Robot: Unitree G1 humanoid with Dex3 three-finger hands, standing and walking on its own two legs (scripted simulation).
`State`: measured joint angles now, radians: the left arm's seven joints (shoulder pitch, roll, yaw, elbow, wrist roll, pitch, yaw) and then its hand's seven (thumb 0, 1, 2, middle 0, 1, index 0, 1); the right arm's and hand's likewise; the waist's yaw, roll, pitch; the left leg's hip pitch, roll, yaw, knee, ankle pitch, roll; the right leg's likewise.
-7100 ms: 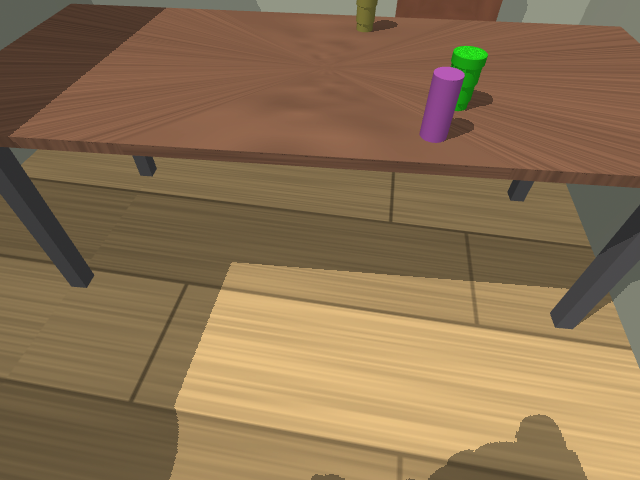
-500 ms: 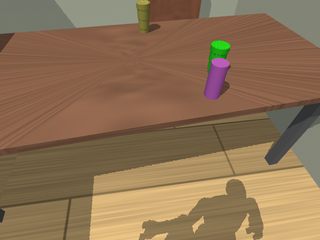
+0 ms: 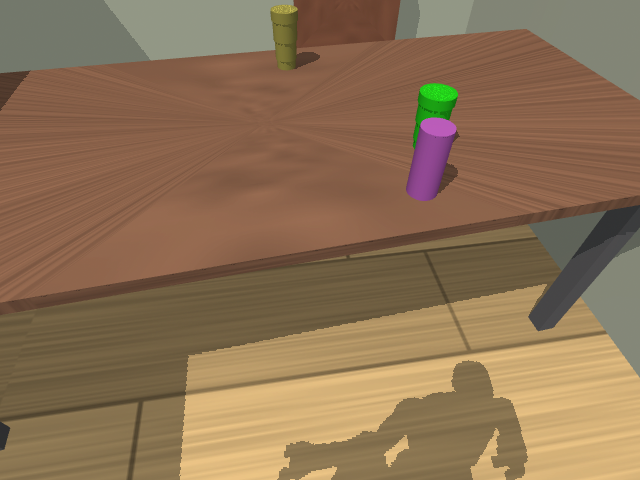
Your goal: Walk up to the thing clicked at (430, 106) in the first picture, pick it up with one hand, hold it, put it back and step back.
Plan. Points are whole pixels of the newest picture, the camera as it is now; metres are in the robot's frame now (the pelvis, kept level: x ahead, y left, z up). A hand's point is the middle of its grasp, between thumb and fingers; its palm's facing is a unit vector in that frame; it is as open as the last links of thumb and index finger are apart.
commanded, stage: stand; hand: right
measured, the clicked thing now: (429, 161) +0.69 -0.21 +0.02
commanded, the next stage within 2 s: walk up in 0.02 s
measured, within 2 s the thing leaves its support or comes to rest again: neither
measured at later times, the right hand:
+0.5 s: hand out of the picture +0.15 -0.40 -0.17, palm faces -0.13 +0.90 -0.42, open 7.4 cm
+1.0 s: hand (511, 364) +0.36 -0.33 -0.17, palm faces -0.28 +0.90 -0.34, open 7.4 cm
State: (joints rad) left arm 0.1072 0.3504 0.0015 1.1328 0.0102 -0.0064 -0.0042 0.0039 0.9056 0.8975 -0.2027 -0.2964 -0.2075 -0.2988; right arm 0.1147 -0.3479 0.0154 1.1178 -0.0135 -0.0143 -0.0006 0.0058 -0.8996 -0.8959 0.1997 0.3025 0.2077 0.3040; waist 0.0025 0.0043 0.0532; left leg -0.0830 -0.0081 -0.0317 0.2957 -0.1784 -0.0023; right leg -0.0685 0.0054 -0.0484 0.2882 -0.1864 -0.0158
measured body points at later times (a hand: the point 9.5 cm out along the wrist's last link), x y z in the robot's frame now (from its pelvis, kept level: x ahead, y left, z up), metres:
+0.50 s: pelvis +0.08 -0.12 -0.02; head +0.09 -0.12 +0.43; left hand +0.09 +0.21 -0.13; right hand +0.16 -0.45 -0.14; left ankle +0.05 +0.02 -0.67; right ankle +0.13 -0.22 -0.75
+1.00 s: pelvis +0.18 -0.12 -0.03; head +0.23 -0.11 +0.42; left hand +0.18 +0.21 -0.15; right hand +0.38 -0.37 -0.15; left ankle +0.21 +0.02 -0.75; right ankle +0.20 -0.25 -0.75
